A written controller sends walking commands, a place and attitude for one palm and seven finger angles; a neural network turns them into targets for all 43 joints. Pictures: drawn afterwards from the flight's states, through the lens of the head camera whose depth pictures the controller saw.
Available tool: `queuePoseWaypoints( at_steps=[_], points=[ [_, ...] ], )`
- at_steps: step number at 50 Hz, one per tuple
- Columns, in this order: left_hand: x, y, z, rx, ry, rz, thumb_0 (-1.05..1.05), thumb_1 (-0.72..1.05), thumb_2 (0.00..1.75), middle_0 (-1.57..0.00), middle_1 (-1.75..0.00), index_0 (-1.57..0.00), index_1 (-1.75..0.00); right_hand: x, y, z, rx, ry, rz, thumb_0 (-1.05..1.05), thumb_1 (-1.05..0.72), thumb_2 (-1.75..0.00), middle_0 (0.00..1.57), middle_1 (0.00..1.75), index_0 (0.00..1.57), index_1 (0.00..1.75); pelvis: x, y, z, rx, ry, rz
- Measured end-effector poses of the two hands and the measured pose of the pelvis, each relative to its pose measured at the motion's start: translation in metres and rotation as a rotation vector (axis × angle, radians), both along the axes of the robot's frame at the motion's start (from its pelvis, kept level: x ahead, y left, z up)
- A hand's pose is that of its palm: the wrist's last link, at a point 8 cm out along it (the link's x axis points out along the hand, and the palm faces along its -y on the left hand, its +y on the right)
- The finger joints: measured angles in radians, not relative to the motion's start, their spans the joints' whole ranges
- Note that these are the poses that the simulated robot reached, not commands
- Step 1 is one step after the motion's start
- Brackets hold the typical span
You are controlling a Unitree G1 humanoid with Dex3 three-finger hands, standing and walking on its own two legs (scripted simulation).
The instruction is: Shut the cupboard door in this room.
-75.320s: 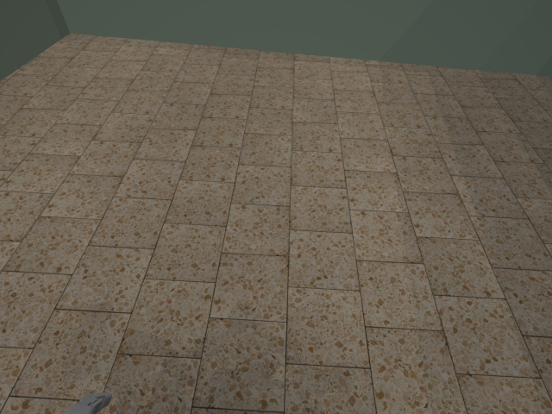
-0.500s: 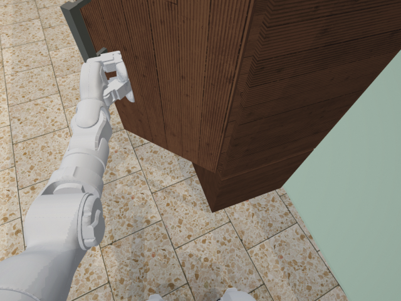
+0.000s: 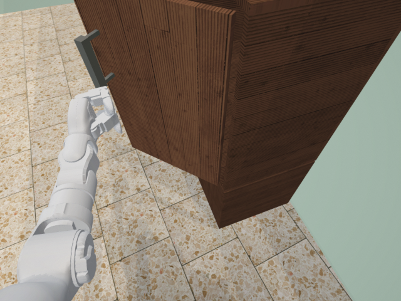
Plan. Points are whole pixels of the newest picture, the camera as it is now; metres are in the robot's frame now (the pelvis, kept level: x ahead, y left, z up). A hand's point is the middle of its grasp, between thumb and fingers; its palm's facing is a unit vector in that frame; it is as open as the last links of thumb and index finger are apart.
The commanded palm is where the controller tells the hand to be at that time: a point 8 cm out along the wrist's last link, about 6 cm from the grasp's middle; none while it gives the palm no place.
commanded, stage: draw the hand back to the body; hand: left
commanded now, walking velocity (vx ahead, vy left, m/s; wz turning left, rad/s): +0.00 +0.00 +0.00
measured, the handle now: (98, 60) +0.67 +0.23 +0.11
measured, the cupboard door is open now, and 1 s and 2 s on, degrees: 42 42 42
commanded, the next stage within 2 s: step back with the hand held close in 1.30 s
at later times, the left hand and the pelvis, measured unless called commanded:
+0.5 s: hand (45, 189) +0.28 +0.21 +0.15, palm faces +0.28 -0.93 -0.22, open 3.3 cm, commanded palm +0.24 +0.26 +0.17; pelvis -0.01 +0.00 +0.03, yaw +3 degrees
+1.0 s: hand out of the picture +0.17 +0.29 +0.19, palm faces +0.51 -0.74 -0.44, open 6.7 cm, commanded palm +0.13 +0.32 +0.20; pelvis +0.01 +0.01 +0.03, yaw +3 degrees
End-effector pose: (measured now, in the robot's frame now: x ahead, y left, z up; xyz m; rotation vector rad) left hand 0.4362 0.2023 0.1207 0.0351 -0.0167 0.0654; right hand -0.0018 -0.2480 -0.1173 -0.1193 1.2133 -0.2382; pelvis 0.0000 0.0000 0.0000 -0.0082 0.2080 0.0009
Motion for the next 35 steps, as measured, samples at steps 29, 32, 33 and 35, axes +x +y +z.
queuePoseWaypoints(
  at_steps=[29,32,33,35],
  points=[
    [-0.211,0.069,0.056,0.253,-0.114,0.269,0.02,0.89,0.90,-0.91,-1.06,-0.90,-1.06,0.202,0.053,0.079,0.015,-0.575,0.289,0.01,-0.91,-0.90,0.20,0.30,0.20,0.30,-0.006,0.001,0.028,0.013,-0.255,0.055],
    [-0.227,0.076,0.068,0.289,-0.139,0.296,0.02,0.89,0.90,-0.83,-0.97,-0.82,-0.98,0.198,0.058,0.073,0.035,-0.558,0.293,0.01,-0.91,-0.90,0.20,0.30,0.20,0.30,-0.003,0.003,0.029,0.014,-0.262,0.055],
    [-0.232,0.078,0.071,0.301,-0.144,0.304,0.02,0.89,0.90,-0.80,-0.94,-0.80,-0.95,0.196,0.060,0.071,0.040,-0.547,0.292,0.01,-0.91,-0.90,0.20,0.30,0.20,0.30,-0.002,0.003,0.029,0.015,-0.263,0.054],
    [-0.241,0.083,0.074,0.320,-0.144,0.322,0.02,0.89,0.90,-0.75,-0.89,-0.74,-0.89,0.192,0.061,0.066,0.047,-0.524,0.288,0.01,-0.91,-0.90,0.20,0.30,0.20,0.30,0.000,0.004,0.030,0.015,-0.266,0.053]
  ],
)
